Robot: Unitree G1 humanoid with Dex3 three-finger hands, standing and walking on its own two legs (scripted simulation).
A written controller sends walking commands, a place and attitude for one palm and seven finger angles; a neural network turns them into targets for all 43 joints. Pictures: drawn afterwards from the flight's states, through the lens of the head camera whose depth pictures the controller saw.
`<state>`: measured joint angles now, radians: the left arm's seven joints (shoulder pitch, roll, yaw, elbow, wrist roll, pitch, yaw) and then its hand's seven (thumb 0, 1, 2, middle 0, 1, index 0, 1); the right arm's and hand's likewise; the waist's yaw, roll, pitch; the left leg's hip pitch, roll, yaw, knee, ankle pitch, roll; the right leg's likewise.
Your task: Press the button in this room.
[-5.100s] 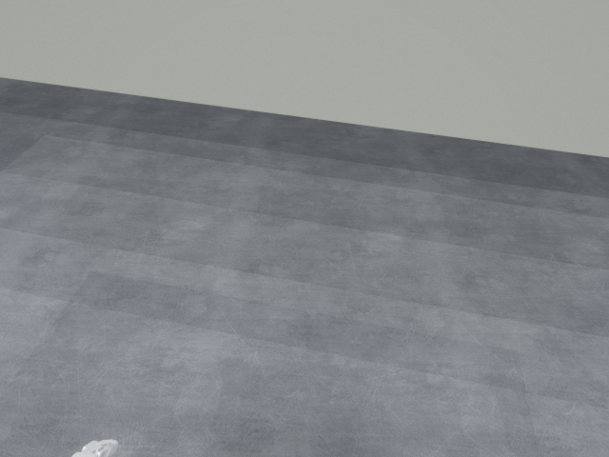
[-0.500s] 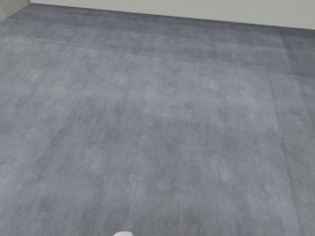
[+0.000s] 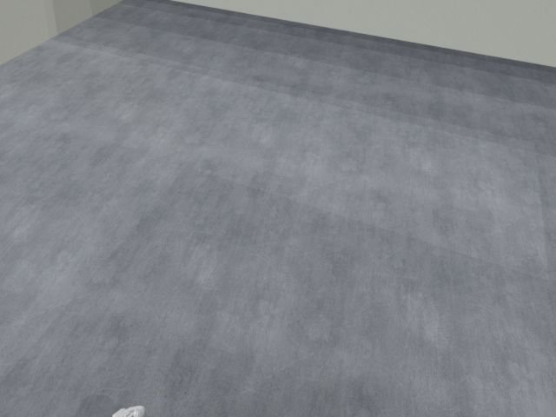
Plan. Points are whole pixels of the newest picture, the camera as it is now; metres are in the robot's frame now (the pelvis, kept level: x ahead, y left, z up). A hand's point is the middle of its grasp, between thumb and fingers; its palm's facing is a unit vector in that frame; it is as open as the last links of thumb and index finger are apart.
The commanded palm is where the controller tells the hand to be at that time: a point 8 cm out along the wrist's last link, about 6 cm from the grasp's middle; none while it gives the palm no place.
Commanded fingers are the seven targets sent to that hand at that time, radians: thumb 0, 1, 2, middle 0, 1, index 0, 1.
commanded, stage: turn or walk to find it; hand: left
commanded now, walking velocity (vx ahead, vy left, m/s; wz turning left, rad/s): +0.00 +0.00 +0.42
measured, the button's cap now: out of the picture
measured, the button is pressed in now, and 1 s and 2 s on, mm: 0 0 0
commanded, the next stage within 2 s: none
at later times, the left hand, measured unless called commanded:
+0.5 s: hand out of the picture -0.05 +0.21 -0.18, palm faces +0.30 -0.92 -0.24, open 7.4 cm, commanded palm none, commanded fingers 0.00 0.90 0.90 -0.20 -0.30 -0.20 -0.30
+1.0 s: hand out of the picture -0.02 +0.21 -0.15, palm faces +0.45 -0.85 -0.28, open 7.4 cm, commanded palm none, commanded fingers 0.00 0.90 0.90 -0.20 -0.30 -0.20 -0.30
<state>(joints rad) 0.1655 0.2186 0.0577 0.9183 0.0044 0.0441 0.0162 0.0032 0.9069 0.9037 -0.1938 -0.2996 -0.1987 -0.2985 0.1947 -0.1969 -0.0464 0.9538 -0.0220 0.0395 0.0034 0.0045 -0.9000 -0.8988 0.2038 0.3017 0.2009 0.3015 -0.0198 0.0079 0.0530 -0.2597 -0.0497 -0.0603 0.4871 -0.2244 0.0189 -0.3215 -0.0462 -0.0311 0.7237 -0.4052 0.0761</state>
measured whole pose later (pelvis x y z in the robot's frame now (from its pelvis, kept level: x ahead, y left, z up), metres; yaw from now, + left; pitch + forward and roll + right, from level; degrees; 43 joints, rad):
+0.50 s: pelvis -0.02 +0.01 -0.01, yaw +15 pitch +0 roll +0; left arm 0.26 0.22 0.06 0.96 0.02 0.03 0.02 0.00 0.90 0.90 -0.20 -0.30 -0.20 -0.30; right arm 0.18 -0.24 -0.06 0.98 -0.01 0.05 0.02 0.01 -0.91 -0.90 0.20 0.30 0.19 0.30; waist 0.01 -0.02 0.08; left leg -0.26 0.03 0.08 0.59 -0.31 -0.03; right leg -0.25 -0.16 -0.25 0.63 -0.35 0.03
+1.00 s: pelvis -0.03 -0.01 +0.00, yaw +27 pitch +0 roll +1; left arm 0.16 0.18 0.04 0.90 0.01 0.01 0.02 0.00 0.91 0.90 -0.20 -0.30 -0.20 -0.30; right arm 0.22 -0.23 -0.07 0.97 -0.02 0.06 0.01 0.01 -0.90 -0.90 0.20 0.30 0.20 0.30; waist -0.03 0.05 0.05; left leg -0.38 -0.06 -0.07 0.78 -0.43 -0.01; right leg -0.25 -0.04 -0.09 0.58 -0.31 -0.02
